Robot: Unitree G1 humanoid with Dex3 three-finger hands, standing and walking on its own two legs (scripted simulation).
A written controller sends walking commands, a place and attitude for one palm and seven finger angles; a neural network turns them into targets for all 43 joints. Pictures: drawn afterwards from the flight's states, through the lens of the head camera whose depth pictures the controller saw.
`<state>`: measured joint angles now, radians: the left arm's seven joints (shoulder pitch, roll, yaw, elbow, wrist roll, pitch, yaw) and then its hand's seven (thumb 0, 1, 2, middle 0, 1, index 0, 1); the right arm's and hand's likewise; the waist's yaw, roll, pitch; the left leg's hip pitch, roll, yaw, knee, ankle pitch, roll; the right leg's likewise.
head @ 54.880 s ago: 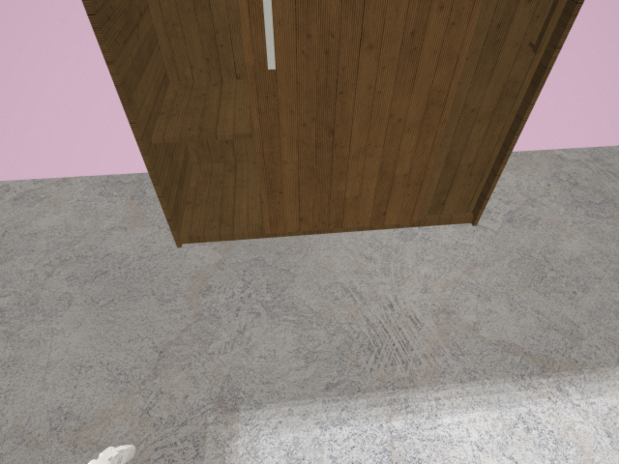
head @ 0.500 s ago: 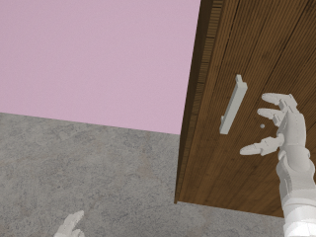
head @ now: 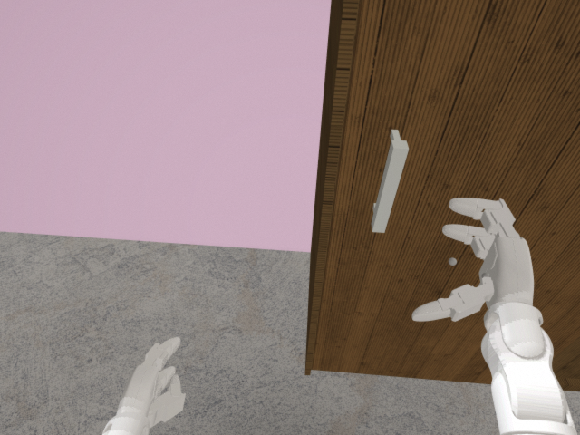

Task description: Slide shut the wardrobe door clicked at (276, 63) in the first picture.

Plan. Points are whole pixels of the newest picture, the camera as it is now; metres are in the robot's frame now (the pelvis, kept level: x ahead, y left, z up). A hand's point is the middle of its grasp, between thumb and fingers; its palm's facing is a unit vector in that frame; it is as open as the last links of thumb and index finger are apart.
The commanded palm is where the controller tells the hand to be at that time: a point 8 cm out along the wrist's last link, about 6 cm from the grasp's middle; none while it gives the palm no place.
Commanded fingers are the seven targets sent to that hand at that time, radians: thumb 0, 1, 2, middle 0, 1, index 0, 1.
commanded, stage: slip the hand off the handle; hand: right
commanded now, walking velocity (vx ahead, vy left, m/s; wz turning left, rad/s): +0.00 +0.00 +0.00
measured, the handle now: (386, 182) +0.48 -0.15 +0.12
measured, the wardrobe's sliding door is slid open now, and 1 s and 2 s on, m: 0.00 0.00 0.00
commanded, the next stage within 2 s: relax the arm and regain balance in 0.82 s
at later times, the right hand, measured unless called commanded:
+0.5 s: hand (448, 274) +0.28 -0.18 +0.14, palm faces +0.20 +0.97 -0.16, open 14.7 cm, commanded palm +0.26 -0.24 +0.14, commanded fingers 0.00 0.55 -0.20 0.25 1.15 0.25 1.15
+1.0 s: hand (483, 403) +0.15 -0.19 +0.10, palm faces +0.16 +0.97 -0.20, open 14.9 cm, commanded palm none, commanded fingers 0.00 0.50 -0.30 0.15 0.30 0.15 0.30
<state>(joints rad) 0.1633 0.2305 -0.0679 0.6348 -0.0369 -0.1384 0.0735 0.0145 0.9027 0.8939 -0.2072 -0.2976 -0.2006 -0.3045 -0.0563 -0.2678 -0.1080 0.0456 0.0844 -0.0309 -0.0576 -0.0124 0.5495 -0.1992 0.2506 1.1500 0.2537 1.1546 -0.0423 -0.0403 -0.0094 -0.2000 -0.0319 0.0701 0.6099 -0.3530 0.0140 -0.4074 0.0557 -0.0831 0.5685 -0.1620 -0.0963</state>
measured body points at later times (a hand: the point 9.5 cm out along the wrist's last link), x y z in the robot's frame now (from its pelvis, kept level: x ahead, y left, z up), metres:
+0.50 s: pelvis -0.06 +0.00 -0.01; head -0.09 -0.01 +0.44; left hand +0.11 +0.23 -0.08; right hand +0.26 -0.23 +0.15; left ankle -0.01 +0.11 -0.72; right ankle +0.12 -0.03 -0.71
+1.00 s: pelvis -0.23 -0.03 -0.13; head -0.35 -0.05 +0.30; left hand -0.06 +0.23 -0.18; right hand +0.13 -0.24 +0.11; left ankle -0.02 +0.11 -0.71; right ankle +0.12 -0.03 -0.71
